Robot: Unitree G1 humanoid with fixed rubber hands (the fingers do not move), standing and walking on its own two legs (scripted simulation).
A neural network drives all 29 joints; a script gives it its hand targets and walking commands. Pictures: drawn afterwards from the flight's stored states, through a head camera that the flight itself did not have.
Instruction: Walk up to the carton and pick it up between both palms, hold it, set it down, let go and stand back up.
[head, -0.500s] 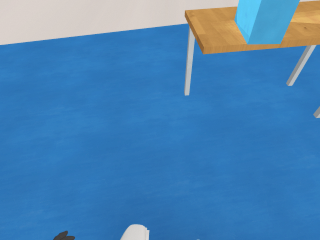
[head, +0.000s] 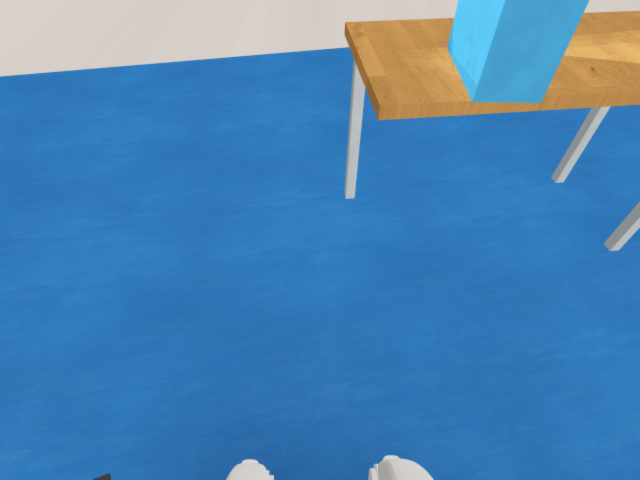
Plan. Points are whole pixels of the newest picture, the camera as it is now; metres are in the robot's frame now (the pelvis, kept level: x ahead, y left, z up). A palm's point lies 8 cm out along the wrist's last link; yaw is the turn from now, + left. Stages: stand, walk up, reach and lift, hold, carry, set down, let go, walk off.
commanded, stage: walk up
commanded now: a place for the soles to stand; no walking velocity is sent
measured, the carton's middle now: (505, 25) +1.07 -0.41 +0.12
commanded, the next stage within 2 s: none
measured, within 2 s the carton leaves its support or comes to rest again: neither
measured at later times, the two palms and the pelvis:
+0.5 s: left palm out of the picture +0.15 +0.25 -0.10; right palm out of the picture +0.14 -0.39 -0.08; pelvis +0.09 -0.06 +0.01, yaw +4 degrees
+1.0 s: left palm (223, 456) +0.19 +0.16 -0.11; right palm out of the picture +0.23 -0.47 -0.09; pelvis +0.15 -0.15 +0.00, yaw +7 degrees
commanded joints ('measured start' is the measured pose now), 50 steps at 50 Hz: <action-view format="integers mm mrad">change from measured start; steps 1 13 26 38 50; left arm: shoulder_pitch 367 112 -28 1 -144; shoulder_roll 328 270 274 281 259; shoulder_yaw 109 19 49 45 1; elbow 33 -60 -98 -72 -156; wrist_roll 72 59 74 46 74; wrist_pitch -39 -48 -8 -45 -5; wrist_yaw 13 67 18 58 60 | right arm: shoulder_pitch -104 -11 34 30 233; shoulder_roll -212 -278 -434 -334 -486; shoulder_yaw -37 -50 -108 -81 -128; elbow -98 -39 -55 3 -3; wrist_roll -37 -5 -44 -17 -22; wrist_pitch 0 -4 -21 5 -9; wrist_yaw -34 -32 -64 -48 -78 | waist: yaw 252 99 10 45 -99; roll -297 -63 215 -19 202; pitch -116 -92 -81 -29 -176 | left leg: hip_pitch -598 -325 58 -379 338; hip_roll -116 -38 254 -33 384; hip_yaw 88 93 -477 16 -793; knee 388 92 -454 385 -552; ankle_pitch -294 -90 -233 -32 -192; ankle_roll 30 27 249 8 368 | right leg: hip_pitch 471 451 -181 300 -354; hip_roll -117 -205 -57 -216 1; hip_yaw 336 319 134 499 164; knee -632 -573 207 -685 361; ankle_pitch -402 545 -37 110 -108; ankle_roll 25 -54 73 18 108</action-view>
